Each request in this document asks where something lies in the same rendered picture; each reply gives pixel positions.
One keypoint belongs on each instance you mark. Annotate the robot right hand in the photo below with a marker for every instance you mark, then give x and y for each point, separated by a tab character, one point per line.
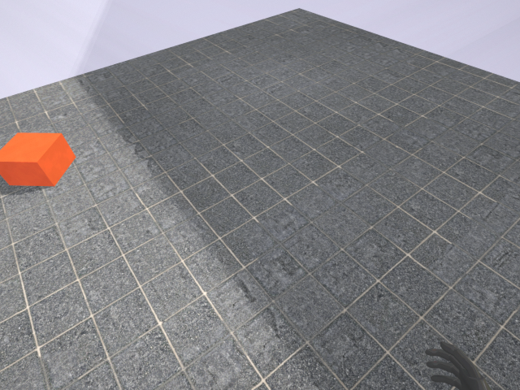
468	377

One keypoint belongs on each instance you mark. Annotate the carton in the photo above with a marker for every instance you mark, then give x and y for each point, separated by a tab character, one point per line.
35	159

